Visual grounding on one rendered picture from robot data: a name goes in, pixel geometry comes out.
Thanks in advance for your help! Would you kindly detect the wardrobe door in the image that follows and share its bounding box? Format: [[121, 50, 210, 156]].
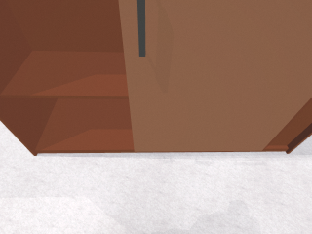
[[118, 0, 312, 152], [267, 98, 312, 146]]

